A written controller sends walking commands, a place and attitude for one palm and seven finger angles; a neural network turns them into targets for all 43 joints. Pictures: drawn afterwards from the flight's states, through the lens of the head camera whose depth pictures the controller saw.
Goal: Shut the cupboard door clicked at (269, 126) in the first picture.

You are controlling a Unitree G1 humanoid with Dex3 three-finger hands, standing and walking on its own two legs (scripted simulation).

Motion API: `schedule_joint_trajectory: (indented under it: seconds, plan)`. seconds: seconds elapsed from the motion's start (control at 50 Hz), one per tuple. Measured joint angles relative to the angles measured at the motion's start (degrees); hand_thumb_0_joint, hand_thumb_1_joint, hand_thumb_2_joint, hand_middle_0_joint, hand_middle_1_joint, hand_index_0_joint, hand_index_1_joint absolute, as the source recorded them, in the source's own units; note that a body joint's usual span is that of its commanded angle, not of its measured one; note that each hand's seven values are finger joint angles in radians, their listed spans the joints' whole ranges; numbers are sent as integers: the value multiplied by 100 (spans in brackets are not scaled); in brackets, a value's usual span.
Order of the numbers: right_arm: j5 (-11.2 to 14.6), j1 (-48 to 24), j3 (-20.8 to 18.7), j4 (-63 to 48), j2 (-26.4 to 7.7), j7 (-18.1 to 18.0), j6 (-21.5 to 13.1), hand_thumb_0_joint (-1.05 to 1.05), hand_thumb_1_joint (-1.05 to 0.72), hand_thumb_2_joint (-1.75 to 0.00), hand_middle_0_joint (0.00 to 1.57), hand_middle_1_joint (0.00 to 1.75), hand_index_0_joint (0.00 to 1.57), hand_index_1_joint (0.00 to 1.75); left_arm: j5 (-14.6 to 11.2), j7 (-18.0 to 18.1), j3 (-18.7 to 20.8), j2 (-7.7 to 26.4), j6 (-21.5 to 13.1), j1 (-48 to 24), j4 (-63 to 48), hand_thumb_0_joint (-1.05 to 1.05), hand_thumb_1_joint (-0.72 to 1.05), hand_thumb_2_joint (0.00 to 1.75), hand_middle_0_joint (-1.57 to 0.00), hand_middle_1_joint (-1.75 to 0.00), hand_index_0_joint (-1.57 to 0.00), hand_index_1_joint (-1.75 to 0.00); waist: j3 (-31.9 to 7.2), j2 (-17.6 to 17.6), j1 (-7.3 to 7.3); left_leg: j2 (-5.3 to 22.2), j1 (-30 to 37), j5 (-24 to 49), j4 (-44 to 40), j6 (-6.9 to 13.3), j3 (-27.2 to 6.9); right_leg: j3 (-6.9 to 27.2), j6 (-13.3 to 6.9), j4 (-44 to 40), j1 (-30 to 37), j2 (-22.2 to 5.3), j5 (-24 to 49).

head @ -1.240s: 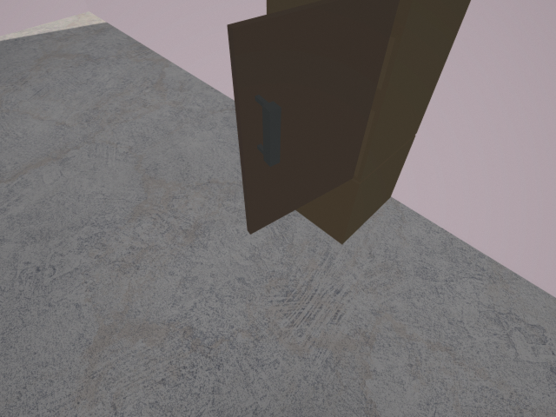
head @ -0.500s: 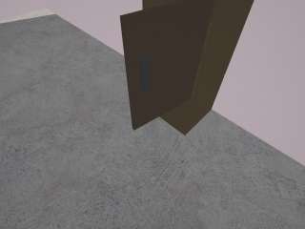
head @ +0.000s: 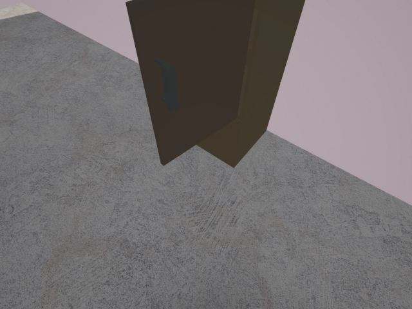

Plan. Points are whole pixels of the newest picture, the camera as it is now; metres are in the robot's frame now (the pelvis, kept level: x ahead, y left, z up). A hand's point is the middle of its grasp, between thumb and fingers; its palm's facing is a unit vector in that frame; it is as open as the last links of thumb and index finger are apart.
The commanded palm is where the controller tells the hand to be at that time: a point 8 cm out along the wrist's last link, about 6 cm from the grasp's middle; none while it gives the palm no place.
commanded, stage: walk to a spot facing it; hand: left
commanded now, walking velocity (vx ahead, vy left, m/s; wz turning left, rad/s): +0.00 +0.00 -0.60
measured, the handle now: (165, 85) +0.65 +0.17 +0.04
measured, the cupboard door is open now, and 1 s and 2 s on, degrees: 79 79 79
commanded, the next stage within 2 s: none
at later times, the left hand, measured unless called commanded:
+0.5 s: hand out of the picture +0.05 +0.17 -0.16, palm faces -0.15 -0.96 -0.25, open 7.3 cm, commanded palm none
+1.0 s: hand (159, 295) +0.17 +0.12 -0.16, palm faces -0.52 -0.80 -0.29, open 7.3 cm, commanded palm none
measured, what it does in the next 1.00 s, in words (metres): steps on the spot, turning right: left foot, then right foot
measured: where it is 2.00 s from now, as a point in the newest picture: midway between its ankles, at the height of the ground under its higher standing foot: outside the picture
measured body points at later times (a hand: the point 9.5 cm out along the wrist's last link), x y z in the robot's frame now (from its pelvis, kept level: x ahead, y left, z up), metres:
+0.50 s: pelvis -0.03 -0.02 +0.01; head +0.03 -0.03 +0.45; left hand +0.05 +0.22 -0.14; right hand +0.03 -0.29 -0.14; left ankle -0.02 +0.14 -0.69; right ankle +0.00 -0.11 -0.74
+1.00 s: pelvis -0.05 -0.01 -0.02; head -0.01 -0.04 +0.43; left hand +0.19 +0.16 -0.14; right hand -0.15 -0.26 -0.16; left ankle -0.01 +0.14 -0.70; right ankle -0.10 -0.12 -0.74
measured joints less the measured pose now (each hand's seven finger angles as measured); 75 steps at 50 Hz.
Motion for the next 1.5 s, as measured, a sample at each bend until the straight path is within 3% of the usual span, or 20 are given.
schedule_joint_trajectory:
  seconds: [0.06,0.12,0.18,0.26,0.48,0.6,0.62,0.66,0.72,0.78,0.9,0.94,1.0,1.06,1.22,1.28,1.32,1.38,1.44,1.5]
  plan:
    - [-41,99,-26,-108,79,-12,-1,0,-91,-90,20,30,20,30,14,-45,61,-153,83,17,-162,0,91,90,-20,-30,-20,-30,162,89,15,123,-57,-103,244,-39,153,-341,28,863,-345,-101,-719]
    - [-12,208,-58,-148,96,1,80,0,-90,-90,20,30,20,30,46,-95,99,-275,-10,170,-369,0,91,90,-20,-30,-21,-30,169,225,51,335,-331,-372,851,-148,230,-534,-52,228,-199,-187,27]
    - [45,121,-139,-121,69,16,238,1,-91,-90,20,30,20,30,65,-32,112,-418,-80,220,-419,0,91,90,-20,-30,-21,-30,274,347,35,207,-1043,-1323,2576,-187,-372,-538,-321,336,-323,-24,26]
    - [46,-1,-196,-187,71,37,252,1,-91,-90,20,30,20,30,58,42,125,-542,-80,330,-410,0,91,90,-20,-30,-21,-30,293,271,44,21,-1610,-954,3709,-268,-664,-320,-360,-205,-263,74,359]
    - [92,-262,-202,-440,130,-10,157,1,-91,-90,20,30,19,30,73,21,214,-435,-89,443,-483,0,91,90,-21,-30,-21,-30,71,-30,175,-110,-1258,-977,2467,-321,-884,366,-309,-893,-319,282,961]
    - [137,-252,-110,-665,130,-31,-40,0,-91,-90,20,30,20,30,42,12,272,-223,6,394,-545,0,91,90,-21,-30,-21,-30,-123,-91,146,-186,-418,-637,351,-94,-895,698,-96,-639,-655,505,974]
    - [105,-202,-103,-705,105,-49,-97,0,-91,-90,20,30,20,30,18,-4,276,-195,35,343,-547,0,91,90,-21,-30,-21,-30,-134,-22,85,-121,-387,-125,129,-37,-932,607,-31,-288,-823,562,516]
    - [27,-113,-49,-706,163,-85,-105,0,-91,-90,20,30,20,30,47,-69,320,-56,88,188,-565,0,91,90,-20,-30,-21,-30,-40,-133,98,-108,-376,-50,262,-13,-811,297,148,906,-1214,440,-391]
    - [-41,102,41,-687,218,-93,-76,0,-91,-90,20,30,20,30,71,-128,390,83,91,50,-632,1,91,90,-20,-30,-20,-30,-13,-157,131,38,-219,-153,127,-44,-654,-114,339,2396,-1624,215,-627]
    - [-61,250,45,-674,220,-93,-84,0,-91,-90,20,30,20,30,51,-156,374,110,84,-44,-714,1,91,90,-20,-30,-20,-30,58,-25,112,240,-80,-136,29,-73,-492,-421,422,2445,-1543,-59,-634]
    - [-57,456,-14,-666,115,-9,-61,0,-90,-90,20,30,20,30,28,-214,270,55,67,-225,-753,1,91,90,-20,-30,-20,-30,166,225,-63,619,-54,-426,425,-229,-4,-770,277,845,-751,-286,-407]
    - [-20,584,-45,-667,43,25,-26,0,-90,-90,20,30,20,30,33,-235,221,64,-18,-232,-826,1,91,90,-20,-30,-20,-30,112,241,-118,702,-254,-667,917,-307,117,-812,133,-52,-292,-342,369]
    - [30,481,-93,-569,-143,32,150,1,-90,-90,20,30,20,30,34,-131,180,-59,-174,-281,-837,0,91,90,-20,-30,-20,-30,201,364,-139,576,-978,-1646,2683,-340,-308,-657,-8,135,-423,-222,137]
    - [23,388,-138,-522,-198,65,203,1,-91,-90,20,30,20,30,46,-47,150,-186,-179,-185,-836,0,91,90,-20,-30,-20,-30,232,316,-166,391,-1503,-1432,3562,-381,-467,-475,-23,-64,-320,-164,235]
    - [11,450,-155,-704,-31,213,-15,1,-91,-90,20,30,19,30,91,-146,121,-301,-153,265,-594,0,91,90,-21,-30,-21,-30,-117,-26,-110,93,-1188,-878,1692,-337,-297,100,-52,-573,-92,-103,410]
    - [-21,601,-103,-773,-5,158,-253,1,-91,-90,20,30,19,30,48,-175,171,-317,-95,423,-535,1,91,90,-21,-30,-21,-30,-276,2,-132,77,-663,-429,572,-166,-218,218,-44,13,-327,28,-258]
    - [-82,719,-48,-739,79,92,-374,0,-91,-90,20,30,20,30,61,-214,231,-283,-22,388,-464,1,91,90,-21,-30,-21,-30,-270,-41,-166,140,-598,-239,673,94,-63,24,-50,1176,-769,4,-773]
    - [-89,1050,39,-604,228,50,-427,0,-91,-90,20,30,20,30,126,-300,322,-213,-27,241,-440,1,91,90,-20,-30,-20,-30,-275,-112,-162,213,-196,-200,232,170,147,-330,20,2681,-1459,-195,-181]
    - [-57,1356,92,-385,349,1,-476,0,-91,-90,20,30,20,30,127,-327,339,-207,-68,91,-507,1,91,90,-20,-30,-20,-30,-263,-104,-127,281,220,-77,-298,104,388,-500,99,3238,-1951,-390,454]
    - [-45,1626,117,-178,455,-15,-507,0,-91,-90,20,30,20,30,113,-325,317,-238,-74,-76,-533,1,91,90,-20,-30,-20,-30,-221,-67,-164,342,543,-102,-572,69,631,-626,133,3091,-2208,-518,759]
